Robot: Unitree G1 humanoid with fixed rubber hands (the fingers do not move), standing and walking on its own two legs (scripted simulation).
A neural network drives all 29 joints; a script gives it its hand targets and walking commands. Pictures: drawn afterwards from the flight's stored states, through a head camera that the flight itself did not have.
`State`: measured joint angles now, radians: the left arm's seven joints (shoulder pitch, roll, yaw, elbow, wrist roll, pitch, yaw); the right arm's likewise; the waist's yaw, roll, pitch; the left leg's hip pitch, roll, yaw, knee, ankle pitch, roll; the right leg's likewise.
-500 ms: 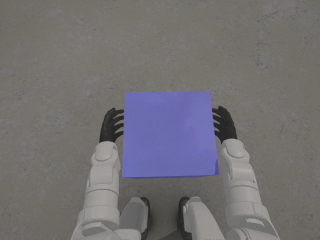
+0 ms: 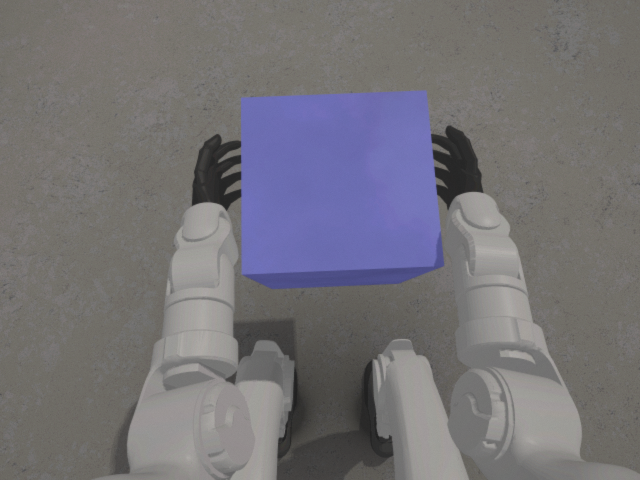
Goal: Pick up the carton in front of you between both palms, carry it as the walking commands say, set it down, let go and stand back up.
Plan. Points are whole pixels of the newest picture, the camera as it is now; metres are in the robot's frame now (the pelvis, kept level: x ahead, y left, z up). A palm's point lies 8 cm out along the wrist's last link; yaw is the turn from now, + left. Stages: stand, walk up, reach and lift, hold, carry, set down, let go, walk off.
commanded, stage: set down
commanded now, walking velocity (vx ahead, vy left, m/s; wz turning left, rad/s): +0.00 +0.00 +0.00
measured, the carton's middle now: (334, 208) +0.46 +0.00 -0.15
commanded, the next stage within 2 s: none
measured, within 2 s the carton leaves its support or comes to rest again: rests again in 1.40 s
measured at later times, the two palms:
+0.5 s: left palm (243, 210) +0.48 +0.14 -0.23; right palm (427, 200) +0.50 -0.16 -0.23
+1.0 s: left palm (255, 209) +0.52 +0.14 -0.35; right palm (410, 202) +0.53 -0.16 -0.36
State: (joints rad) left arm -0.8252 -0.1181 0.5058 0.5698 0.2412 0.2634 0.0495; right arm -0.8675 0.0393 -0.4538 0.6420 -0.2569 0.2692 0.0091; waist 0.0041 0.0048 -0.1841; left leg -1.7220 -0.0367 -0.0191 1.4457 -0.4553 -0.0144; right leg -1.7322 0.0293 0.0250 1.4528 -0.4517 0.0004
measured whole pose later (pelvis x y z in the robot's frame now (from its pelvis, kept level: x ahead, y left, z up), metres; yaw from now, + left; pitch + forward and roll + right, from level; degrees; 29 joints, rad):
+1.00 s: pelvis -0.02 +0.00 -0.20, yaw +1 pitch +42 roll +2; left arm -1.34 0.14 0.37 0.83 -0.01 0.23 0.15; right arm -1.40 -0.27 -0.20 0.91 -0.01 0.25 -0.10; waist 0.01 0.04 0.24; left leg -2.28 -0.06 0.00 2.15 -0.60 -0.04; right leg -2.30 0.04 0.02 2.17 -0.60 0.00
